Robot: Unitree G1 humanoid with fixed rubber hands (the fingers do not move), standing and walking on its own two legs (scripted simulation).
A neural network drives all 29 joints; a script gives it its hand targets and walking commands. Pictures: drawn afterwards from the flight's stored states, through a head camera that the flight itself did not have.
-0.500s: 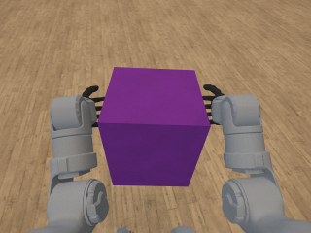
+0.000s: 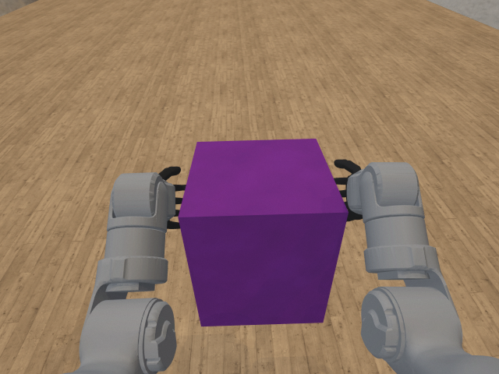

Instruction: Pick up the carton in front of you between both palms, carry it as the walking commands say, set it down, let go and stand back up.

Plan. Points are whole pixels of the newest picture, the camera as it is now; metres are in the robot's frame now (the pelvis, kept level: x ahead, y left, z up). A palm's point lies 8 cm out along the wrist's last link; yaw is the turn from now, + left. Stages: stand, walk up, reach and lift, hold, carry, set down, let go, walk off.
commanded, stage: carry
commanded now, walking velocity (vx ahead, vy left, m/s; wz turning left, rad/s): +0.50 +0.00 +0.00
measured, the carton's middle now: (259, 231) +0.37 +0.00 +0.07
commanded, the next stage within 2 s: none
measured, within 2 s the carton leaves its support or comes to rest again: neither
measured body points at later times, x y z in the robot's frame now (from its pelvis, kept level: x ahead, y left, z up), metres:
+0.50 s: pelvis +0.28 +0.04 +0.02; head +0.31 +0.05 +0.47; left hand +0.60 +0.19 +0.08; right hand +0.58 -0.11 +0.09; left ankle +0.29 +0.13 -0.73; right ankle +0.28 -0.09 -0.68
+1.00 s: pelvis +0.42 +0.01 +0.00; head +0.38 +0.01 +0.45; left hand +0.69 +0.17 +0.09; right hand +0.70 -0.13 +0.09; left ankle +0.32 +0.14 -0.73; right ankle +0.47 -0.08 -0.73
